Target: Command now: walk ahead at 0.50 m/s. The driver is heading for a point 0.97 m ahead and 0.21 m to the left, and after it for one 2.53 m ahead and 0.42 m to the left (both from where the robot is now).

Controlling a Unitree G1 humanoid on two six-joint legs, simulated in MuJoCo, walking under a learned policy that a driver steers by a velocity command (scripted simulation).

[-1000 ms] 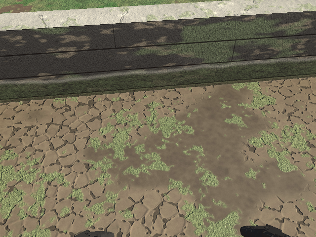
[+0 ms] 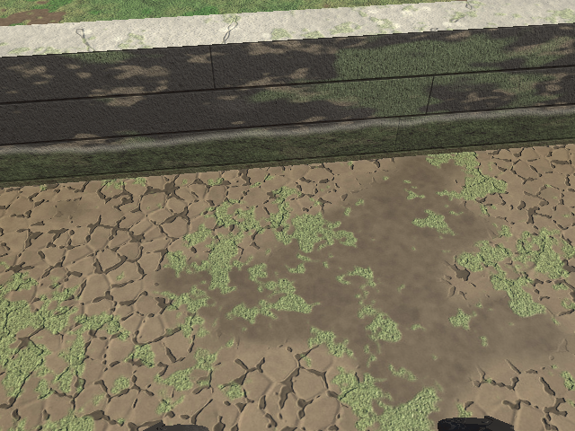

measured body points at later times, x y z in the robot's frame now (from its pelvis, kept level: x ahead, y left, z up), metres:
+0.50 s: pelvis +0.00 +0.00 +0.00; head -0.01 +0.00 +0.45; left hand +0.20 +0.19 -0.07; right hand +0.22 -0.19 -0.07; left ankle -0.01 +0.13 -0.72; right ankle +0.00 -0.07 -0.72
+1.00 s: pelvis +0.00 +0.00 +0.00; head -0.01 +0.00 +0.45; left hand +0.19 +0.19 -0.07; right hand +0.21 -0.19 -0.08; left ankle -0.01 +0.13 -0.72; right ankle +0.00 -0.07 -0.72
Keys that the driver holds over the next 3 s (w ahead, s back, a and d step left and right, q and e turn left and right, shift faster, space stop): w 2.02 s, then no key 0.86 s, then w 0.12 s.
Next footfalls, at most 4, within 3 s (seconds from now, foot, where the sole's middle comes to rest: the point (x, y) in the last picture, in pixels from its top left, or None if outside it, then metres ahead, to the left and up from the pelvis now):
none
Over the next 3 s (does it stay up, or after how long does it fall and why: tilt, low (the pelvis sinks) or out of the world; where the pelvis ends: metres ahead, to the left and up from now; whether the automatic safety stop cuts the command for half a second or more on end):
stays up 0.00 -0.01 0.03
